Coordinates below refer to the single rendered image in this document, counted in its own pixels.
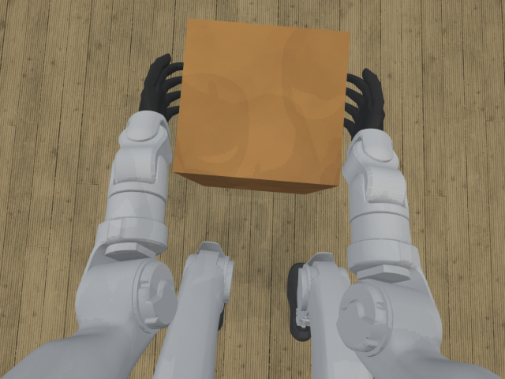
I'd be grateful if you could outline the carton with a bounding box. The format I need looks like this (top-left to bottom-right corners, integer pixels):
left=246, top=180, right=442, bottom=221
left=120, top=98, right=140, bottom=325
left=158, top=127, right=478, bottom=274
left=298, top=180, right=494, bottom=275
left=174, top=18, right=350, bottom=194

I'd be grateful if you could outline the right robot hand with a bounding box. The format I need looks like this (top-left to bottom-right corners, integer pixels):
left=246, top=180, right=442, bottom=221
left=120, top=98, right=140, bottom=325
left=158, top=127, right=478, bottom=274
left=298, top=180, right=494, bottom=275
left=343, top=68, right=385, bottom=141

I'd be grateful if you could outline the right robot shin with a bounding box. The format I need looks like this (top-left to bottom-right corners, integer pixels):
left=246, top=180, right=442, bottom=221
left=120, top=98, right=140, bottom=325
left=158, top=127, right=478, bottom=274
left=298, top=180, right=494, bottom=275
left=296, top=252, right=350, bottom=326

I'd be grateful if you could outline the robot right upper arm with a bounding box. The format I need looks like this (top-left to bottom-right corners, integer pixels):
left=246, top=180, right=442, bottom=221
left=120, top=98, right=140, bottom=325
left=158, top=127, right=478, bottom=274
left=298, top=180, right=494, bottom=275
left=336, top=279, right=502, bottom=379

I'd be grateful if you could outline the right robot thigh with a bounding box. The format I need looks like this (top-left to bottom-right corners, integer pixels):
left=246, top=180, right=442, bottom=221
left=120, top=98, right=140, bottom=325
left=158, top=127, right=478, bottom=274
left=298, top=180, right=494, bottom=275
left=297, top=261, right=373, bottom=379

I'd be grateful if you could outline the left robot forearm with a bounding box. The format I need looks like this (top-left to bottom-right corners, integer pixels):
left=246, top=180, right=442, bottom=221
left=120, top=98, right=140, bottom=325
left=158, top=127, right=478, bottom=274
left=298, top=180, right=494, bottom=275
left=75, top=111, right=173, bottom=322

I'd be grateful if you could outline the left robot hand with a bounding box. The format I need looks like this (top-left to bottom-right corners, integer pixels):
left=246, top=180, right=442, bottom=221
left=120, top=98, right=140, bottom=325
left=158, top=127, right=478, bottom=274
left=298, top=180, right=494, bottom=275
left=138, top=54, right=184, bottom=122

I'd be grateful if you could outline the right robot forearm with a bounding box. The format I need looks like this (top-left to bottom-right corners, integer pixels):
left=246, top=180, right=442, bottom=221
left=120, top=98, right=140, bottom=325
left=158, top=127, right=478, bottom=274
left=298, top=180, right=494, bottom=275
left=342, top=129, right=442, bottom=323

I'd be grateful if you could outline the robot left upper arm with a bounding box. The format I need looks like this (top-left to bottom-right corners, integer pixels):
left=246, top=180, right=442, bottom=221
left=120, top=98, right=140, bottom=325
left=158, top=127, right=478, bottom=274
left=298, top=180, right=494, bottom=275
left=0, top=258, right=178, bottom=379

